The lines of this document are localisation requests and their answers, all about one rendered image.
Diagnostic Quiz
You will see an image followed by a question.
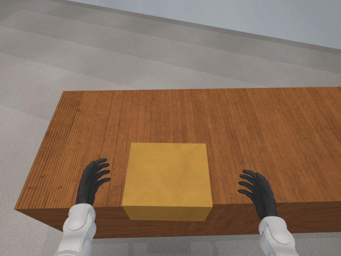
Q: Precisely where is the robot right hand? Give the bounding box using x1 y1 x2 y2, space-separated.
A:
238 170 278 220

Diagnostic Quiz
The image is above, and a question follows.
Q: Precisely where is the left robot forearm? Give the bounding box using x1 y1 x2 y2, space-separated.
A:
54 203 96 256

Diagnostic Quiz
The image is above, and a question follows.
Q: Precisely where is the robot left hand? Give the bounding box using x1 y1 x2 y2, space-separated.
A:
76 158 111 206

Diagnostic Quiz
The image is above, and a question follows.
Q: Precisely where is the right robot forearm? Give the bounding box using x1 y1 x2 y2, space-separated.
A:
258 216 299 256

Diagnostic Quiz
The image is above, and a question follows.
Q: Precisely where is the carton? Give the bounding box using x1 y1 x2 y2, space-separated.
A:
122 142 213 221

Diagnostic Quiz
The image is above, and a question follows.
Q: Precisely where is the pedestal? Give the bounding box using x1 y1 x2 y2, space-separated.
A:
14 86 341 239

